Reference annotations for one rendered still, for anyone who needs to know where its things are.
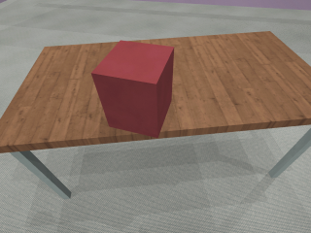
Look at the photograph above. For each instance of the carton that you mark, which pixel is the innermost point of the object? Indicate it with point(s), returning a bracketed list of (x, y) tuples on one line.
[(134, 84)]

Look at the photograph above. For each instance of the table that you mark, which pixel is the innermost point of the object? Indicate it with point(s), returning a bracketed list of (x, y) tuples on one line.
[(221, 83)]

